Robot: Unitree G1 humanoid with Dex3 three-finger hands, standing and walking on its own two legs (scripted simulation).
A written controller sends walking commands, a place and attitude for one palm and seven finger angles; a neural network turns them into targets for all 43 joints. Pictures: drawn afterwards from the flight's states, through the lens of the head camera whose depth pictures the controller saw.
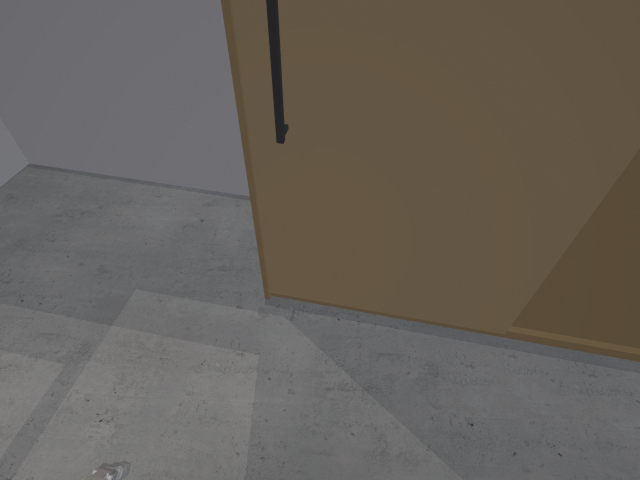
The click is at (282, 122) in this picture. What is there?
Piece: wardrobe's sliding door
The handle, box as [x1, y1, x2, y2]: [266, 0, 287, 143]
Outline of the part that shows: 266,0 276,141 283,143 284,135 287,130 287,124 283,123 277,0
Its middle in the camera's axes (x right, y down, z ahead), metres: -0.09 -0.35 +0.79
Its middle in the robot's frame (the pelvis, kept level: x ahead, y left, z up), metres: +0.84 +0.13 +0.15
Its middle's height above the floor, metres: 0.92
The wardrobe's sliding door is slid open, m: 0.00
